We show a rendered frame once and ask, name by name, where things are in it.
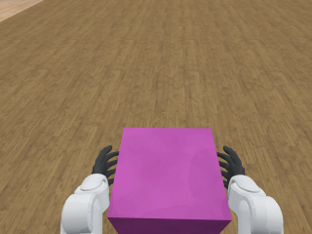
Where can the right robot hand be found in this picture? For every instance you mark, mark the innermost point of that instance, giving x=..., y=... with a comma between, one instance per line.
x=234, y=166

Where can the left robot hand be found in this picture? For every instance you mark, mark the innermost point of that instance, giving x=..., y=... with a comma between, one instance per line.
x=101, y=165

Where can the left robot forearm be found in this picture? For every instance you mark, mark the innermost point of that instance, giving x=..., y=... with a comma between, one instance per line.
x=82, y=211

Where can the carton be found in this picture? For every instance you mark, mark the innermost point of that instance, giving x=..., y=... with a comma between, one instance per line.
x=168, y=181

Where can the right robot forearm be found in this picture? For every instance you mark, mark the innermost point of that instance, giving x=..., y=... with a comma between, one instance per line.
x=256, y=212

